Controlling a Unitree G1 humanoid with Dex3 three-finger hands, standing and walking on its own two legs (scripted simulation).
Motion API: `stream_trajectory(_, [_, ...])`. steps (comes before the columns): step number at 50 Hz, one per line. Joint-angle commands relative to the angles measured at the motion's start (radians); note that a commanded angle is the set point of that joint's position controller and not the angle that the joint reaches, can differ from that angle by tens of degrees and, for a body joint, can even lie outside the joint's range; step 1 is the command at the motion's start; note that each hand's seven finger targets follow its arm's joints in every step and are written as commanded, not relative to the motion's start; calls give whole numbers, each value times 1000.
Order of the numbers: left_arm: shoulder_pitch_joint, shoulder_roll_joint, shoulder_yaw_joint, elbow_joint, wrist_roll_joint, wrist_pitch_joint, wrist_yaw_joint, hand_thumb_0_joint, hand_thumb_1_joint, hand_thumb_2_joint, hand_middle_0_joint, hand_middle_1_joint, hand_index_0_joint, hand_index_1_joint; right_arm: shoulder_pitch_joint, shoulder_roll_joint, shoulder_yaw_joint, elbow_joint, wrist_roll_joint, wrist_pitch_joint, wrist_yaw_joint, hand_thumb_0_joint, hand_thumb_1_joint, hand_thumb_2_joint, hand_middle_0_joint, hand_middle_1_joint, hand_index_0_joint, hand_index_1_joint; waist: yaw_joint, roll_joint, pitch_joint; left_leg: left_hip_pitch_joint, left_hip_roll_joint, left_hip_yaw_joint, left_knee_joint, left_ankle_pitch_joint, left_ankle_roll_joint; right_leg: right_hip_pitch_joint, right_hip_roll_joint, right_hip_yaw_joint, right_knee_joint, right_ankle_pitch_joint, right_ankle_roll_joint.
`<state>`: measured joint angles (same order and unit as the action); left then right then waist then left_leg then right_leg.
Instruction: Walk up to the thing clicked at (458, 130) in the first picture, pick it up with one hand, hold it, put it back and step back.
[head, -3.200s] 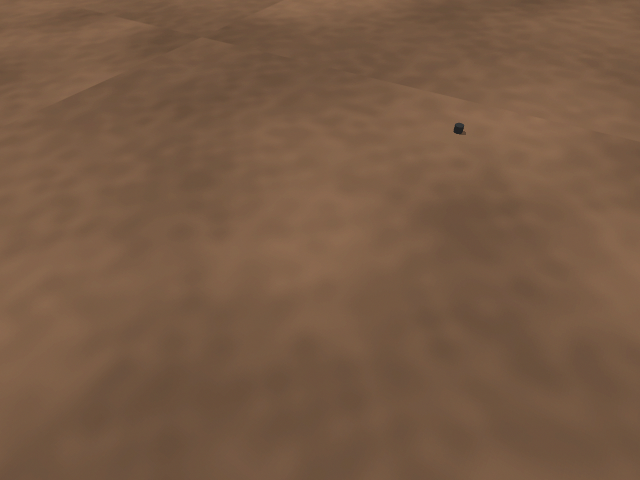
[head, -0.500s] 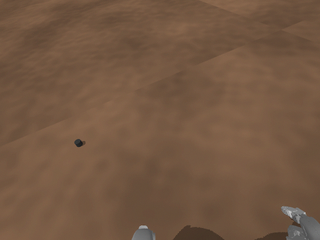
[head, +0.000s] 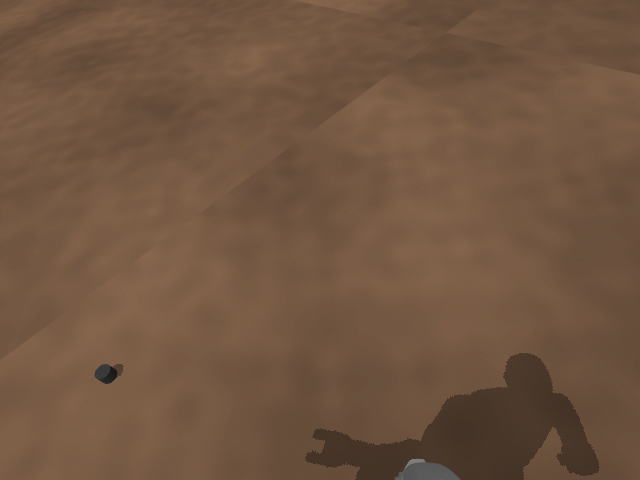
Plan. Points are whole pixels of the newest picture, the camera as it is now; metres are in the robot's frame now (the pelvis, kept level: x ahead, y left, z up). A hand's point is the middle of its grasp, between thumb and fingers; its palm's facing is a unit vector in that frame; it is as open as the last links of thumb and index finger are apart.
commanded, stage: walk up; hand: left
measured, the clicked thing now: (106, 374) +0.67 +0.81 -0.72
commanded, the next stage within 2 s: none
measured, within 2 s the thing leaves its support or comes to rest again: neither
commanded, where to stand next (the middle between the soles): +0.21 +0.79 m, yaw -28 degrees
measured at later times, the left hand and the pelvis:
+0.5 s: hand out of the picture +0.17 +0.57 -0.14, palm faces -0.16 -0.78 -0.60, open 7.4 cm; pelvis +0.06 +0.25 -0.01, yaw -9 degrees
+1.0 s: hand out of the picture +0.25 +0.73 -0.10, palm faces -0.22 -0.76 -0.62, open 7.4 cm; pelvis +0.09 +0.45 -0.01, yaw -15 degrees
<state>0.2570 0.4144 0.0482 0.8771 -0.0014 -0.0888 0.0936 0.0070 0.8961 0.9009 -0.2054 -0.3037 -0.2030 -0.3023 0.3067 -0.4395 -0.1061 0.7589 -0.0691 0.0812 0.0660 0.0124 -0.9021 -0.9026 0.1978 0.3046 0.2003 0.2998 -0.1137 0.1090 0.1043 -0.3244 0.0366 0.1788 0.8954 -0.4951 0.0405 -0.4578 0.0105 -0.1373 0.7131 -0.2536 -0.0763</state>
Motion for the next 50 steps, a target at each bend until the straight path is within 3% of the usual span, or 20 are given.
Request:
stream_trajectory(1, [140,382,117,-66,-13,19,59,0,900,900,-200,-300,-200,-300,-9,-239,-68,-139,-9,-2,-13,0,-900,-900,200,300,200,300,113,-127,-173,-480,43,-304,488,-75,-119,402,-520,858,-413,-343,-273])
stream_trajectory(5, [74,339,103,-74,9,-5,47,0,900,900,-200,-300,-200,-300,-46,-239,-60,-90,3,3,3,0,-900,-900,200,300,200,300,68,-144,-50,-347,95,-320,402,89,-70,96,-311,492,-374,-260,-130])
stream_trajectory(8, [43,351,118,-86,27,-11,33,0,900,900,-200,-300,-200,-300,-8,-220,-57,-72,-2,9,24,0,-900,-900,200,300,200,300,52,-212,-49,-252,97,-270,342,149,-59,-26,-239,360,-334,-265,-108])
stream_trajectory(15, [50,433,152,-92,55,-2,27,0,900,900,-200,-300,-200,-300,-79,-232,-80,-105,-2,6,45,0,-900,-900,200,300,200,300,86,-311,-75,-126,75,-180,91,-4,-38,-110,-224,364,-232,-324,-115])
stream_trajectory(17, [-34,414,141,-103,53,5,28,0,900,900,-200,-300,-200,-300,50,-229,-94,-76,0,-4,37,0,-900,-900,200,300,200,300,-9,-249,-123,69,46,-138,-113,35,-20,-189,-205,316,-87,-246,-81])
stream_trajectory(18, [-39,342,120,-101,53,12,34,0,900,900,-200,-300,-200,-300,176,-248,-110,-34,-15,-14,27,0,-900,-900,200,300,200,300,-84,-65,-157,213,12,-180,-243,17,-28,-285,-120,257,194,-222,-24])
stream_trajectory(19, [-25,203,76,-100,38,20,41,0,900,900,-200,-300,-200,-300,203,-302,-117,-41,-35,-24,11,0,-900,-900,200,300,200,300,-114,266,-76,167,137,-416,-490,-151,-30,-462,63,125,511,-385,22])
stream_trajectory(20, [-8,207,70,-113,22,19,59,0,900,900,-200,-300,-200,-300,71,-394,-125,-80,-21,-38,0,0,-900,-900,200,300,200,300,-33,359,-52,98,292,-720,-619,-30,22,-546,115,210,641,-384,20])
stream_trajectory(21, [-29,250,62,-95,24,10,75,0,900,900,-200,-300,-200,-300,-37,-435,-130,-97,-2,-41,-12,0,-900,-900,200,300,200,300,7,359,-26,12,352,-861,-681,-55,85,-486,24,256,679,-359,-6])
stream_trajectory(25, [119,310,84,26,-19,24,50,0,900,900,-200,-300,-200,-300,-87,-244,-78,-130,-9,-52,-33,0,-900,-900,200,300,200,300,66,93,-41,129,192,-392,-384,482,26,-372,-23,206,537,-160,28])
stream_trajectory(28, [97,253,62,3,-26,28,38,0,900,900,-200,-300,-200,-300,-25,-208,-72,-124,-11,-49,-34,0,-900,-900,200,300,200,300,34,119,-110,246,163,-309,-351,783,49,-263,-9,135,376,-176,48])
stream_trajectory(31, [112,235,59,-26,-29,33,40,0,900,900,-200,-300,-200,-300,-21,-188,-71,-153,-16,-34,-37,0,-900,-900,200,300,200,300,34,111,-136,271,171,-251,-329,844,67,-169,-11,92,195,-87,45])
stream_trajectory(33, [164,231,69,-31,-27,33,39,0,900,900,-200,-300,-200,-300,-44,-178,-71,-183,-20,-20,-32,0,-900,-900,200,300,200,300,69,98,-140,171,151,-215,-271,840,31,-10,-28,80,56,-22,26])
stream_trajectory(35, [333,243,92,5,-16,32,50,0,900,900,-200,-300,-200,-300,-125,-160,-67,-227,-9,-18,-25,0,-900,-900,200,300,200,300,187,-3,-189,-25,72,-118,-65,838,-62,343,-30,59,-203,219,-9])
stream_trajectory(36, [375,286,109,5,-7,32,58,0,900,900,-200,-300,-200,-300,-89,-124,-54,-225,6,-23,-23,0,-900,-900,200,300,200,300,222,-138,-209,-197,15,-129,123,510,-111,517,-103,210,-251,276,-51])
stream_trajectory(37, [353,336,125,-35,8,36,68,0,900,900,-200,-300,-200,-300,-15,-107,-48,-231,10,-19,-22,0,-900,-900,200,300,200,300,198,-298,-270,-408,-32,-206,362,-105,-149,623,-393,607,-239,318,-185])
stream_trajectory(38, [238,304,109,-82,9,41,68,0,900,900,-200,-300,-200,-300,59,-177,-66,-196,1,6,-33,0,-900,-900,200,300,200,300,132,-97,-258,-402,27,-338,498,-98,-160,491,-483,681,-267,89,-255])
stream_trajectory(39, [103,359,124,-129,11,37,79,0,900,900,-200,-300,-200,-300,60,-212,-86,-207,-6,12,-46,0,-900,-900,200,300,200,300,111,-171,-212,-426,38,-369,615,-108,-154,356,-592,840,-331,-13,-337])
stream_trajectory(44, [-4,318,112,-148,31,7,55,0,900,900,-200,-300,-200,-300,-1,-218,-85,-166,-5,15,5,0,-900,-900,200,300,200,300,67,-157,-64,-256,48,-336,532,103,-41,-13,-281,401,-270,-187,-146])
stream_trajectory(50, [1,418,151,-136,65,18,28,0,900,900,-200,-300,-200,-300,-28,-186,-80,-167,3,29,30,0,-900,-900,200,300,200,300,96,-377,-41,-138,66,-182,168,28,-34,-130,-192,301,-225,-340,-96])
